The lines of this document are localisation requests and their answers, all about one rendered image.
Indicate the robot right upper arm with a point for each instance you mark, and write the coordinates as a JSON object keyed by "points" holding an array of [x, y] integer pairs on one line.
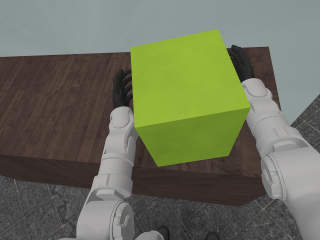
{"points": [[293, 176]]}

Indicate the carton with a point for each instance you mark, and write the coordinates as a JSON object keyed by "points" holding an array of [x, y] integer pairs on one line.
{"points": [[188, 101]]}

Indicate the right robot forearm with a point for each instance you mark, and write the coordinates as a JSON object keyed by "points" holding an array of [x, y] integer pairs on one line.
{"points": [[267, 123]]}

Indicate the pedestal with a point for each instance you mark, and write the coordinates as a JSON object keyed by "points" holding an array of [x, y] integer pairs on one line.
{"points": [[54, 120]]}

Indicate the robot left hand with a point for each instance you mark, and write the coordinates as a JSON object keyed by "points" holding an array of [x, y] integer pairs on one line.
{"points": [[119, 94]]}

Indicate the robot left upper arm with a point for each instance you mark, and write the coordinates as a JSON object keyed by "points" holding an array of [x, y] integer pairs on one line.
{"points": [[105, 220]]}

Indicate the left robot forearm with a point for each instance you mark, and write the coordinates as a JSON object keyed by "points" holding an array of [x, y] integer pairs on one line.
{"points": [[113, 182]]}

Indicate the left robot foot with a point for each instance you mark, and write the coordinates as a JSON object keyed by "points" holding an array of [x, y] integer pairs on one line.
{"points": [[164, 231]]}

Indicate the robot right hand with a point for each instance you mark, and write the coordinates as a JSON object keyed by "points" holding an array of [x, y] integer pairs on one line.
{"points": [[241, 63]]}

